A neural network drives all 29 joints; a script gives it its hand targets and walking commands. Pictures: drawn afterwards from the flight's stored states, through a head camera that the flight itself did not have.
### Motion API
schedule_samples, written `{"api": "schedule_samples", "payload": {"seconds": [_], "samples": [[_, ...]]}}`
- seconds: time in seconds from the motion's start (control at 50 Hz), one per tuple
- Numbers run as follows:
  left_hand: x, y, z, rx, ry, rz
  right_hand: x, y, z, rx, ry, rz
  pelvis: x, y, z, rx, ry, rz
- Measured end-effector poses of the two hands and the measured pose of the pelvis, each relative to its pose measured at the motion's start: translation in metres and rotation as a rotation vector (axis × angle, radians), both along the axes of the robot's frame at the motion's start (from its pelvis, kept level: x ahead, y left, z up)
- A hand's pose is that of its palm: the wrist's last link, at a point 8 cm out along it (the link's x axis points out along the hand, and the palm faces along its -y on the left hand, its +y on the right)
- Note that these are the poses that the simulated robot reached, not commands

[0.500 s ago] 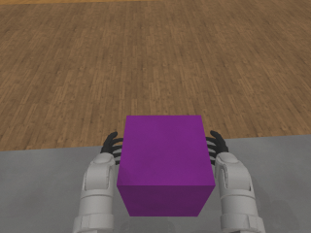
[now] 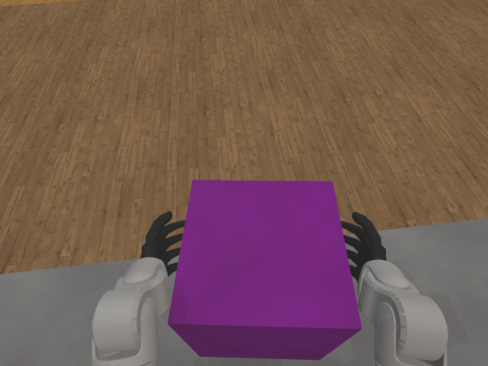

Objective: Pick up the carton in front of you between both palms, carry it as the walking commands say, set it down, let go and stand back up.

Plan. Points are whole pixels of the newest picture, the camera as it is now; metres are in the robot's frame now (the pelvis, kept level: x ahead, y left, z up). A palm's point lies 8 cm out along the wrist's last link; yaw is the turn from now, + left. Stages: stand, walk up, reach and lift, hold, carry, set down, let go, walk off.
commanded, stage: carry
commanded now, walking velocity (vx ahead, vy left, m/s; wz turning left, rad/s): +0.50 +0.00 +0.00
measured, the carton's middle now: (260, 276) +0.25 -0.01 +0.03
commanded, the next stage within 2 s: none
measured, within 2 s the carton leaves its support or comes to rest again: neither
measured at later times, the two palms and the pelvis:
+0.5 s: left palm (173, 149) +0.55 +0.17 +0.07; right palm (306, 146) +0.54 -0.13 +0.08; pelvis +0.32 +0.03 -0.01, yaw -2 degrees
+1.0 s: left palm (199, 53) +0.96 +0.14 +0.13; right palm (295, 50) +0.97 -0.17 +0.12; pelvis +0.63 -0.02 -0.01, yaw +0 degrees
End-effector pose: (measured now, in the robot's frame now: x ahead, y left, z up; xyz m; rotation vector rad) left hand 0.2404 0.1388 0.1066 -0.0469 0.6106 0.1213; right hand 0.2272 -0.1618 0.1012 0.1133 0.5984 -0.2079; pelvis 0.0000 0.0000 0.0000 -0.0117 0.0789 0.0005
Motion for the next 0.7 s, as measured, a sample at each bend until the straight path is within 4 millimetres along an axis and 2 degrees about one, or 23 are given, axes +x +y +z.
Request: {"api": "schedule_samples", "payload": {"seconds": [0.04,0.1,0.16,0.22,0.32,0.44,0.5,0.6,0.7], "samples": [[0.020,-0.004,-0.005,-0.004,0.001,0.012,0.025,-0.004,-0.002,0.011,-0.001,0.013,0.022,-0.007,-0.004,-0.008,0.002,0.020],[0.041,-0.001,-0.008,-0.024,0.044,0.064,0.063,0.000,0.000,0.006,0.043,0.060,0.052,-0.015,0.003,0.003,0.012,0.039],[0.064,0.007,-0.004,-0.027,0.067,0.120,0.102,0.008,0.006,0.002,0.065,0.114,0.085,-0.018,0.012,0.016,0.020,0.037],[0.096,0.013,0.005,-0.018,0.056,0.147,0.140,0.014,0.011,-0.001,0.053,0.144,0.121,-0.017,0.018,0.031,0.021,0.031],[0.166,0.020,0.006,-0.009,0.029,0.127,0.202,0.021,0.007,-0.002,0.025,0.126,0.188,-0.006,0.013,0.036,0.010,0.024],[0.266,0.030,-0.026,-0.033,0.033,0.062,0.282,0.030,-0.019,-0.026,0.030,0.060,0.282,0.018,-0.014,0.045,-0.025,-0.014],[0.310,0.030,-0.032,-0.029,0.083,0.017,0.312,0.030,-0.025,-0.026,0.080,0.017,0.316,0.027,-0.009,0.039,-0.021,-0.036],[0.374,0.024,-0.012,-0.025,0.075,-0.040,0.361,0.025,-0.003,-0.022,0.072,-0.041,0.370,0.034,0.012,0.010,-0.010,-0.051],[0.440,0.025,0.013,-0.028,0.002,-0.030,0.433,0.025,0.025,-0.032,0.000,-0.026,0.434,0.030,0.022,-0.008,-0.006,-0.041]]}}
